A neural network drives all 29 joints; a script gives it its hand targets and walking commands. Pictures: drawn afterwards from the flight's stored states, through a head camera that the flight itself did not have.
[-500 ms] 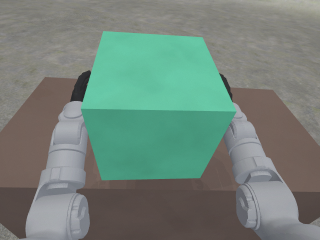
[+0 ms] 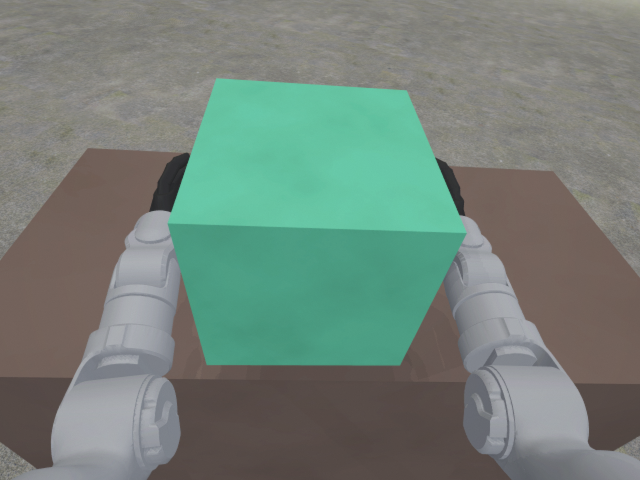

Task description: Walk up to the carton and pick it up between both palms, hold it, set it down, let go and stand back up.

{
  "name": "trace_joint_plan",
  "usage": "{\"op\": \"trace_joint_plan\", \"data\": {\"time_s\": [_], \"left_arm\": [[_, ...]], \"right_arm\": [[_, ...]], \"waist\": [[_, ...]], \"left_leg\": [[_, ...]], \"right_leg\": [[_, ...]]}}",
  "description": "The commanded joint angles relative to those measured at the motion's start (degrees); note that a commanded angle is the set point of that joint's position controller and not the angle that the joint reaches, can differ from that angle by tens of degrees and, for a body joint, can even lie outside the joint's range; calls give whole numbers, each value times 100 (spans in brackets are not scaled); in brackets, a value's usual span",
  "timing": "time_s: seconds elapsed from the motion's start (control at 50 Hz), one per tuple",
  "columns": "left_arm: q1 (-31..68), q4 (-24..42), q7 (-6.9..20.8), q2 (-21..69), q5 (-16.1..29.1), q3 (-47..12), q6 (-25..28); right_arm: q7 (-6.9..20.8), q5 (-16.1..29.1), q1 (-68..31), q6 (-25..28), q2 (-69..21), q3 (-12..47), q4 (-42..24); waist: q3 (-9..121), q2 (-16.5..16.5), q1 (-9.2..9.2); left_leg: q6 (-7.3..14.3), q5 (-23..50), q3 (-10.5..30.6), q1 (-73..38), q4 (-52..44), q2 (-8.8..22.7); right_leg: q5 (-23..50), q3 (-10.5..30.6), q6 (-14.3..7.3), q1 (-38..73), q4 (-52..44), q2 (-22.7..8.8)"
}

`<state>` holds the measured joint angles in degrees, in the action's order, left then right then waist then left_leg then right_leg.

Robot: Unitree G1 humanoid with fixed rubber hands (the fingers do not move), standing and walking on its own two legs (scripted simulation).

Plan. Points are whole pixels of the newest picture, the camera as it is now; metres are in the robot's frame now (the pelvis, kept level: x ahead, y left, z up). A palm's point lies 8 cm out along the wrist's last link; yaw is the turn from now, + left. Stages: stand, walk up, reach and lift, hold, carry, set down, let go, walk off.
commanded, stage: set down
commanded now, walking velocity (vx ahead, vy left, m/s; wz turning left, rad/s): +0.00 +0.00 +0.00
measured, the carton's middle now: (309, 223) +0.42 -0.01 +0.13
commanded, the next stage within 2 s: none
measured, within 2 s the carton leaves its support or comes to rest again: rests again in 1.46 s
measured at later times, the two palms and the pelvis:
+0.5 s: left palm (177, 226) +0.42 +0.17 +0.12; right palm (438, 232) +0.40 -0.19 +0.12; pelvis +0.01 +0.00 +0.00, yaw +0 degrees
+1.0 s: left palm (185, 234) +0.43 +0.16 +0.10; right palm (437, 245) +0.40 -0.19 +0.10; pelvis +0.01 +0.00 +0.00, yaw -1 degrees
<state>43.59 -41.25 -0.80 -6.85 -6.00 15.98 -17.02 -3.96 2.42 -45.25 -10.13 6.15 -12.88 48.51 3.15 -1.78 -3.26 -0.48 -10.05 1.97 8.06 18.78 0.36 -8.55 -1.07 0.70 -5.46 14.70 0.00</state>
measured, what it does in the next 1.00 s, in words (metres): stands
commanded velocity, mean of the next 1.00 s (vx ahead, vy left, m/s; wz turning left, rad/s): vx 0.00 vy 0.00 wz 0.00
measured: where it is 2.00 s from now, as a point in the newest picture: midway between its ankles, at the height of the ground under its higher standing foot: outside the picture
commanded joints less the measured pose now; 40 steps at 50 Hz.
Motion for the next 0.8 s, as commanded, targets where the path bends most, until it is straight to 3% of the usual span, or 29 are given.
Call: {"op": "trace_joint_plan", "data": {"time_s": [0.0,0.06,0.16,0.2,0.26,0.36,0.44,0.46,0.48,0.54,0.58,0.6,0.66,0.78], "left_arm": [[4675,1080,745,3720,361,-2072,376],[4645,1200,744,3722,419,-2137,479],[4607,1156,712,3721,416,-2139,657],[4509,1085,727,3693,384,-2118,684],[4557,1078,700,3709,413,-2144,800],[4522,480,743,3557,336,-1853,857],[4806,472,709,3543,334,-1872,1113],[4708,411,695,3605,313,-1840,1150],[4780,436,700,3565,340,-1839,1199],[4745,234,676,3546,270,-1740,1301],[4689,62,688,3500,274,-1690,1363],[4608,-5,693,3520,223,-1596,1373],[4543,-217,740,3397,179,-1415,1407],[4735,-161,670,3482,177,-1572,1642]], "right_arm": [[525,80,-4909,744,-3447,1600,-1774],[533,0,-4781,779,-3582,1653,-1910],[572,-73,-4587,844,-3606,1708,-1817],[581,-132,-4462,861,-3569,1639,-1831],[626,-228,-4460,902,-3610,1551,-1763],[673,-372,-4532,903,-3574,1353,-1561],[742,-512,-4564,1075,-3618,1184,-1426],[741,-564,-4477,1115,-3618,1218,-1443],[734,-568,-4467,1148,-3628,1175,-1417],[796,-722,-4392,1224,-3632,1122,-1310],[822,-746,-4364,1241,-3691,1144,-1252],[827,-759,-4463,1244,-3654,1139,-1354],[864,-870,-4320,1231,-3663,1010,-1237],[886,-1062,-4203,1446,-3629,920,-1140]], "waist": [[3330,416,-45],[3553,283,-87],[3674,494,-59],[3638,363,-115],[3725,454,-58],[3387,324,-62],[3763,433,-115],[3844,437,-54],[3919,408,-128],[3951,436,-21],[3846,208,-37],[3826,291,49],[3604,129,49],[4033,388,1]], "left_leg": [[-420,2102,-329,-939,106,-264],[-390,2215,-316,-925,137,-252],[-523,2634,-285,-967,268,-243],[-491,2545,-282,-919,231,-248],[-504,2607,-330,-875,242,-244],[-429,2038,-332,-579,64,-210],[-493,2211,-390,-636,144,-227],[-505,2397,-360,-696,174,-200],[-484,2419,-414,-722,202,-228],[-502,2444,-429,-567,180,-204],[-433,2240,-446,-354,139,-216],[-428,2199,-395,-307,72,-181],[-361,1994,-438,-239,-19,-172],[-497,2556,-507,-493,190,-148]], "right_leg": [[2413,-262,203,1139,254,268],[2707,-226,192,1218,307,269],[2955,-266,166,1264,379,262],[2989,-262,211,1252,364,276],[2981,-285,175,1187,406,255],[2696,-248,216,1206,370,180],[2767,-262,158,1140,401,196],[2960,-270,184,1188,413,196],[3032,-232,185,1209,419,219],[3004,-278,172,1268,430,216],[3097,-192,214,1354,485,149],[3041,-208,208,1372,477,137],[2950,-216,255,1364,474,131],[3262,-280,200,1150,534,213]]}}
